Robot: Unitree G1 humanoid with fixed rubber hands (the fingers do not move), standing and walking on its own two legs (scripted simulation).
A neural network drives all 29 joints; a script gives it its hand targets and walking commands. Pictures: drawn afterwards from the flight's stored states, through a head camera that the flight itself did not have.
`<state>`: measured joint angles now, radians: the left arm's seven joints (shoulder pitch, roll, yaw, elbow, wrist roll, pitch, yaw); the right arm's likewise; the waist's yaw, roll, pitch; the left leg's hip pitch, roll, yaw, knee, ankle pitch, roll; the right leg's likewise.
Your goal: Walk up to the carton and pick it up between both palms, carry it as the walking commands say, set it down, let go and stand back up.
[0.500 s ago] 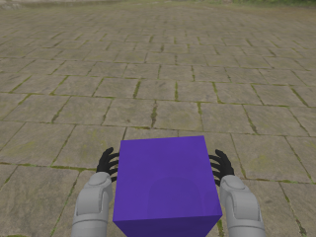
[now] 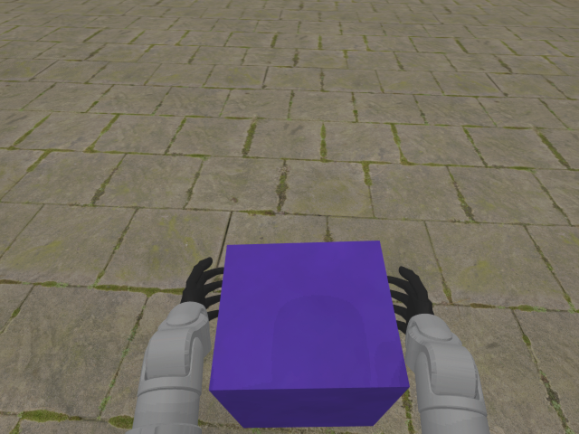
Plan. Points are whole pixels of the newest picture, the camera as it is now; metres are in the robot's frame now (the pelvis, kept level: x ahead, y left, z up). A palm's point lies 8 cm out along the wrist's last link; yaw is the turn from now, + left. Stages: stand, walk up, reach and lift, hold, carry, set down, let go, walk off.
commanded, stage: hold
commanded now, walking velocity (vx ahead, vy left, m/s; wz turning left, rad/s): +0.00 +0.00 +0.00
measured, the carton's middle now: (305, 342) +0.27 -0.01 -0.04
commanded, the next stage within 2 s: set down in 0.14 s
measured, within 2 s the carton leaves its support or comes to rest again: neither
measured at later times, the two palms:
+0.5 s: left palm (199, 333) +0.27 +0.15 +0.00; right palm (412, 346) +0.25 -0.16 +0.00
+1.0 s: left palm (214, 331) +0.31 +0.14 -0.08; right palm (396, 347) +0.28 -0.17 -0.08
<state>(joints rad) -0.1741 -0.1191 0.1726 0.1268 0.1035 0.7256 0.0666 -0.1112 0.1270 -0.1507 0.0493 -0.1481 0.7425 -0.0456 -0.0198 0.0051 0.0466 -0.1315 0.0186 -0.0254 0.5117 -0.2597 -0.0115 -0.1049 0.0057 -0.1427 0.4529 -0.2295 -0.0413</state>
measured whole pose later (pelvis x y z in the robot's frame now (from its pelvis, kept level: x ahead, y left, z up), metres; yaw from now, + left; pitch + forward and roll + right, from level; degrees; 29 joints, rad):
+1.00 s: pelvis -0.03 +0.00 -0.03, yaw -1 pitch +14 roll -1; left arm -0.42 -0.12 0.31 0.51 0.18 0.27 0.03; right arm -0.35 0.17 -0.37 0.40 -0.24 0.30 0.01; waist -0.02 0.04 0.02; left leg -0.75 0.02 -0.03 0.78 -0.29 0.00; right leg -0.73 -0.01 -0.14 0.73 -0.26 -0.05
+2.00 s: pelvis -0.07 +0.00 -0.19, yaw -5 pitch +37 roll -1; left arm -0.73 -0.11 0.47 0.49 0.18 0.28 0.03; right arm -0.73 0.09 -0.41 0.45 -0.22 0.34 0.00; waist -0.01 0.03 -0.13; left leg -1.65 0.02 -0.05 1.51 -0.50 -0.02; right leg -1.66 0.00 -0.11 1.46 -0.44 -0.08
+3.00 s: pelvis -0.10 +0.00 -0.33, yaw -7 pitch +42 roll +0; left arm -1.04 -0.02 0.51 0.53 0.18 0.29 0.08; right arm -1.14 -0.08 -0.36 0.63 -0.16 0.33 -0.02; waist 0.02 0.01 0.05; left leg -2.13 0.01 -0.05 1.93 -0.54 -0.04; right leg -2.16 0.00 -0.11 1.88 -0.46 -0.10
